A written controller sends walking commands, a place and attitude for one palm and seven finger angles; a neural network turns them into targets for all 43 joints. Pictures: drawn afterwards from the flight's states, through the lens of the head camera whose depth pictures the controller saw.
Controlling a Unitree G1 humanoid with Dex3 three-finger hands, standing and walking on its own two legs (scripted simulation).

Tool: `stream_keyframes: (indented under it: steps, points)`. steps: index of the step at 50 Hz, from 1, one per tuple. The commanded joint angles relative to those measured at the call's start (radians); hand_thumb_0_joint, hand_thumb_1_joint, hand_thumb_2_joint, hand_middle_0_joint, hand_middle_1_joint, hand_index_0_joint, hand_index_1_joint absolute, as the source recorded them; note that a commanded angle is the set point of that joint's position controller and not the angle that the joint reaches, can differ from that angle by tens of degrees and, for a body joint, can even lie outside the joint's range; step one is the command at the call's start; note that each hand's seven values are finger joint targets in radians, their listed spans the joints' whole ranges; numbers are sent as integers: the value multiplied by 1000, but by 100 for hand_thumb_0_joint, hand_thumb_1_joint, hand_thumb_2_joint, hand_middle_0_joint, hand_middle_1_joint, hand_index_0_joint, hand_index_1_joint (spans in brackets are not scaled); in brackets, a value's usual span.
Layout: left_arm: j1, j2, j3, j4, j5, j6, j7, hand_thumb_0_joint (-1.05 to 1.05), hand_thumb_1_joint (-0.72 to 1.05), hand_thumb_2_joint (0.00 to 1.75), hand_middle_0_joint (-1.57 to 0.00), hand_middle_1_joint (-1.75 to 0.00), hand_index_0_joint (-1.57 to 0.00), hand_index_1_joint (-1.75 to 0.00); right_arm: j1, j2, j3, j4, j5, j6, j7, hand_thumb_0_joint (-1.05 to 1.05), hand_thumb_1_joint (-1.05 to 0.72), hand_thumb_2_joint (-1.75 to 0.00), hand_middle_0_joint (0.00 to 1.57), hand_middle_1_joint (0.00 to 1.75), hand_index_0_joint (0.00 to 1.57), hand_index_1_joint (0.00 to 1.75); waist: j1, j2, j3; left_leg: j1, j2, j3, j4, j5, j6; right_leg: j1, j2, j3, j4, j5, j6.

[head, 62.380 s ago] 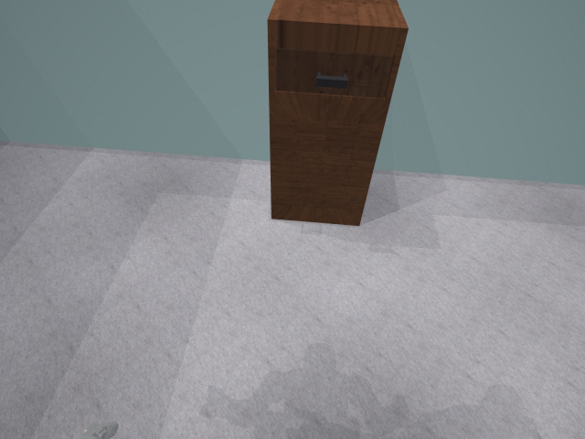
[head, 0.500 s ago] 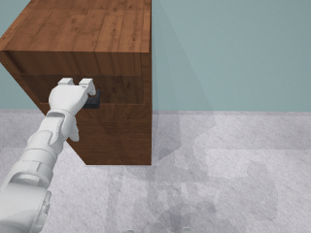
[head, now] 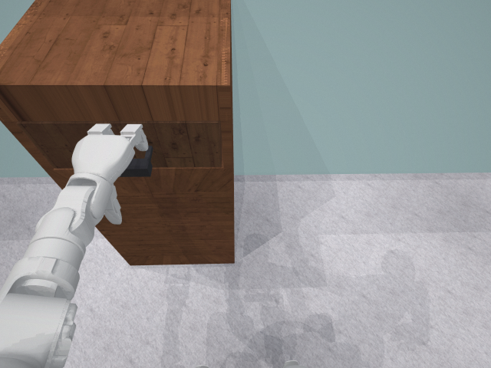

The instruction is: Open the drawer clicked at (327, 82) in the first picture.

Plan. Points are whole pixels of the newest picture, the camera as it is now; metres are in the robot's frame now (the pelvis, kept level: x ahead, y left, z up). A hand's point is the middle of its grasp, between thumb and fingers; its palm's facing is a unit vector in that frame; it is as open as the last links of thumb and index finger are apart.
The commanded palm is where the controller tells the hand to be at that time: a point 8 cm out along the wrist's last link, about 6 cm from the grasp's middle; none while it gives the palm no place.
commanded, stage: re-aim the fingers above the handle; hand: left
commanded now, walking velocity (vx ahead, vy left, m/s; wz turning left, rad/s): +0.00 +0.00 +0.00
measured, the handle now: (126, 159) +0.50 +0.25 -0.01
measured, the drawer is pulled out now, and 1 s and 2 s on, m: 0.00 0.00 0.00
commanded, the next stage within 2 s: lower the fingers behind the handle in 0.78 s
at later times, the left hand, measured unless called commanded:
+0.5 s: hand (128, 162) +0.45 +0.21 +0.05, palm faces +0.04 -0.06 -1.00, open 13.8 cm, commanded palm +0.42 +0.24 +0.10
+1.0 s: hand (123, 157) +0.46 +0.22 +0.05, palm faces +0.06 +0.02 -1.00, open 13.8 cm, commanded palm +0.42 +0.24 +0.09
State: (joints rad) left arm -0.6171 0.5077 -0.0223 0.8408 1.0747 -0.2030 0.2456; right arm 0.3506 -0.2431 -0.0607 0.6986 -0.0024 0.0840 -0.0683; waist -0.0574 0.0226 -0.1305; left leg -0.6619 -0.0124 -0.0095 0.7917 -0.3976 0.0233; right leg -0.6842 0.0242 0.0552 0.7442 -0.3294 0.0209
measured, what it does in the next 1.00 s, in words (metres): stands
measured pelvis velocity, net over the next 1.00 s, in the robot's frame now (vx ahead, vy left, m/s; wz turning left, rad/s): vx -0.01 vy -0.01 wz -0.01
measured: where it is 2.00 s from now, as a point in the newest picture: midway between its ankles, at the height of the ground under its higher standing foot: outside the picture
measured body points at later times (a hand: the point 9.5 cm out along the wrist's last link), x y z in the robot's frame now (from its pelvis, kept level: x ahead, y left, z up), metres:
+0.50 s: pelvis +0.00 -0.01 +0.00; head +0.07 -0.01 +0.44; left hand +0.44 +0.21 +0.11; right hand +0.08 -0.28 -0.13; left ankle -0.02 +0.10 -0.71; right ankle +0.01 -0.14 -0.71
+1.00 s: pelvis -0.01 -0.01 +0.00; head +0.07 -0.02 +0.44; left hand +0.45 +0.22 +0.10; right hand +0.07 -0.29 -0.13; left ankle -0.02 +0.10 -0.71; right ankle +0.01 -0.14 -0.71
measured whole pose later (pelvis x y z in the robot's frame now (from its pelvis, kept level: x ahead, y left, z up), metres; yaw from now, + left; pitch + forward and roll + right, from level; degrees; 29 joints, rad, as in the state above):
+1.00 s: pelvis -0.01 -0.01 +0.00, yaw -1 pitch +16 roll +0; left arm -0.74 0.48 -0.02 0.96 1.11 -0.03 0.37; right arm 0.24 -0.26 -0.03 0.68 0.00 0.10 -0.04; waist -0.08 0.03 -0.12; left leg -0.68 -0.01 0.00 0.79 -0.39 0.01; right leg -0.72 0.03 0.07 0.78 -0.33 0.01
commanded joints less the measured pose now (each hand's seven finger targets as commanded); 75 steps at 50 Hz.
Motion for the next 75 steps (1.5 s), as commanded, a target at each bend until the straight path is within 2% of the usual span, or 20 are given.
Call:
stream_keyframes:
  steps: [1, 5, 8, 12, 16, 19, 23, 27, 31, 36, 40, 41, 47, 52, 57, 60, 64, 68, 72, 75]
  points:
    - [-446, 331, 182, -193, 1, 13, 153, 0, -50, 30, -30, -120, -30, -120, 42, -165, -59, -49, -9, -19, 15, 0, -90, -90, 20, 30, 20, 30, 12, 125, -377, 263, -2, 3, -44, 493, -22, 108, 39, -77, -30, 286, -73]
    - [-428, 248, 103, -96, 10, 147, 186, 0, -50, 30, -30, -120, -30, -120, 19, -165, -55, -55, 2, -5, 39, 0, -90, -90, 20, 30, 20, 30, 12, 108, -366, 235, -1, 17, -71, 448, -24, 130, 38, -85, -37, 281, -71]
    - [-475, 194, 18, -50, 5, 223, 132, 0, -50, 30, -30, -120, -30, -120, 18, -172, -55, -69, 14, 2, 31, 0, -90, -90, 20, 30, 20, 30, -23, 42, -365, 237, 0, 27, -89, 383, -9, 158, 36, -79, -67, 268, -63]
    - [-545, 141, -50, -110, -34, 192, 17, 0, -50, 30, -30, -120, -30, -120, 24, -176, -55, -79, 15, -6, -2, 0, -90, -90, 20, 30, 20, 30, -61, -20, -371, 285, -1, 23, -99, 342, 14, 176, 28, -64, -103, 267, -54]
    - [-523, 176, -5, -252, -49, 69, -29, 0, -50, 30, -30, -120, -30, -120, 25, -161, -56, -95, 0, -15, -23, 0, -90, -90, 20, 30, 20, 30, -36, 37, -415, 346, -4, 12, -78, 442, 10, 181, 27, -61, -86, 310, -59]
    - [-435, 267, 107, -195, -18, 30, 24, 0, -50, 30, -30, -120, -30, -120, 18, -153, -47, -85, -2, -11, -14, 0, -90, -90, 20, 30, 20, 30, 7, 51, -332, 264, -7, 11, -73, 432, 1, 153, 29, -68, -63, 292, -65]
    - [-338, 356, 202, -99, 10, 99, 129, 0, -50, 30, -30, -120, -30, -120, -24, -150, -28, -99, 0, 8, 15, 0, -90, -90, 20, 30, 20, 30, 64, 29, -287, 128, -22, 35, -85, 366, -1, 214, 25, -58, -44, 295, -68]
    - [-331, 358, 175, -78, 26, 179, 147, 0, -50, 30, -30, -120, -30, -120, -26, -157, -33, -110, 6, 16, 21, 0, -90, -90, 20, 30, 20, 30, 65, -3, -400, 134, -22, 56, -92, 369, 1, 303, 22, -41, -49, 345, -58]
    - [-399, 190, 20, -173, -21, 170, 65, 0, -50, 30, -30, -120, -30, -120, -1, -162, -58, -114, 16, -4, 2, 0, -90, -90, 20, 30, 20, 30, -25, -27, -450, 247, -11, 53, -88, 404, 15, 305, 24, -41, -91, 395, -49]
    - [-539, 76, -101, -324, -73, 53, -17, 0, -50, 30, -30, -120, -30, -120, 5, -154, -63, -82, 8, -33, -32, 0, -90, -90, 20, 30, 20, 30, -86, -5, -327, 331, -10, 20, -91, 344, 23, 171, 21, -46, -127, 286, -49]
    - [-520, 188, 18, -252, -27, 14, 49, 0, -50, 30, -30, -120, -30, -120, 10, -148, -52, -59, 4, -36, -23, 0, -90, -90, 20, 30, 20, 30, -33, 73, -293, 289, -16, 2, -90, 329, 4, 111, 23, -65, -91, 220, -67]
    - [-532, 277, 95, -231, -7, 21, 82, 0, -50, 30, -30, -120, -30, -120, 7, -155, -48, -53, 2, -32, -18, 0, -90, -90, 20, 30, 20, 30, -9, 100, -301, 258, -17, 2, -91, 325, -2, 121, 24, -66, -78, 206, -72]
    - [-409, 333, 137, 27, 27, 219, 184, 0, -50, 30, -30, -120, -30, -120, -44, -151, -14, -80, 1, 6, 21, 0, -90, -90, 20, 30, 20, 30, 56, 37, -323, 91, -27, 48, -106, 275, -8, 222, 18, -57, -48, 218, -62]
    - [-432, 256, 46, 62, 8, 260, 69, 0, -50, 30, -30, -120, -30, -120, 8, -173, -31, -106, 13, 10, 3, 0, -90, -90, 20, 30, 20, 30, -4, -75, -437, 139, -13, 66, -92, 328, 10, 300, 14, -42, -70, 347, -43]
    - [-513, 151, -32, -160, -46, 56, -44, 0, -50, 30, -30, -120, -30, -120, 42, -165, -56, -87, 0, -25, -37, 0, -90, -90, 20, 30, 20, 30, -70, -48, -400, 231, -9, 37, -55, 339, 26, 196, 17, -33, -82, 338, -42]
    - [-481, 240, 68, -181, -32, -39, -5, 0, -50, 30, -30, -120, -30, -120, 57, -159, -59, -57, -8, -34, -42, 0, -90, -90, 20, 30, 20, 30, -45, 19, -359, 208, -12, 22, -24, 347, 18, 114, 22, -38, -47, 300, -57]
    - [-429, 204, 70, -67, 21, -26, 110, 0, -50, 30, -30, -120, -30, -120, 58, -153, -57, -30, -7, -33, -4, 0, -90, -90, 20, 30, 20, 30, -26, 91, -282, 131, -6, 5, -2, 319, -6, -22, 29, -66, 0, 202, -74]
    - [-441, 258, 125, -49, 44, 68, 210, 0, -50, 30, -30, -120, -30, -120, 57, -164, -59, -46, -16, -18, 30, 0, -90, -90, 20, 30, 20, 30, 5, 101, -422, 142, -8, 9, 18, 405, -16, 21, 37, -76, 44, 257, -77]
    - [-494, 244, 109, -62, 50, 148, 230, 0, -50, 30, -30, -120, -30, -120, 67, -177, -66, -40, -21, -7, 43, 0, -90, -90, 20, 30, 20, 30, -7, 106, -533, 218, 4, 1, 35, 516, -28, 43, 42, -84, 60, 313, -69]
    - [-527, 205, 65, -47, 41, 181, 211, 0, -50, 30, -30, -120, -30, -120, 66, -177, -68, -36, -17, -2, 36, 0, -90, -90, 20, 30, 20, 30, -37, 68, -512, 221, 3, 9, 26, 460, -13, 62, 41, -79, 30, 305, -61]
